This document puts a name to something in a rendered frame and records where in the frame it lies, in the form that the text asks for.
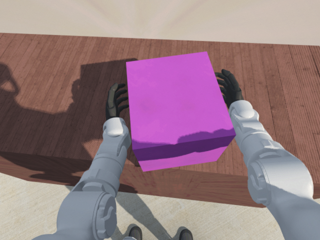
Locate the pedestal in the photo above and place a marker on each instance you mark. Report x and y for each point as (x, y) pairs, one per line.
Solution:
(54, 89)

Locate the robot right upper arm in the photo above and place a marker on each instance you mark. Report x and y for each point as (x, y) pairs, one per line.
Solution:
(283, 185)

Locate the robot left upper arm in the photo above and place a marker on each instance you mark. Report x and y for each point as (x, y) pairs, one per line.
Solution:
(85, 215)

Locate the right robot foot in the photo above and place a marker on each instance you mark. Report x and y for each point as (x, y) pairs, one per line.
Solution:
(185, 235)

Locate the robot foot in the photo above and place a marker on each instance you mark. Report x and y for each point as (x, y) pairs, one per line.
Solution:
(136, 233)
(185, 235)

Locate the robot left forearm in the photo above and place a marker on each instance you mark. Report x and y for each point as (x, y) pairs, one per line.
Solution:
(108, 163)

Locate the carton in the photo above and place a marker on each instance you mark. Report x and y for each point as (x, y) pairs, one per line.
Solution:
(178, 115)

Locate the left robot foot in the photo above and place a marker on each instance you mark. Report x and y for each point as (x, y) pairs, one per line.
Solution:
(136, 233)

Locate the robot right forearm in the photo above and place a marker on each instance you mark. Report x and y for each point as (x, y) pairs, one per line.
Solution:
(252, 139)

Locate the robot left hand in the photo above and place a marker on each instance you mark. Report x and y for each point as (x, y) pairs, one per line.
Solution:
(111, 109)

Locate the robot right hand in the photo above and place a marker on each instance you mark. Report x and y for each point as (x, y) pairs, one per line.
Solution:
(230, 89)

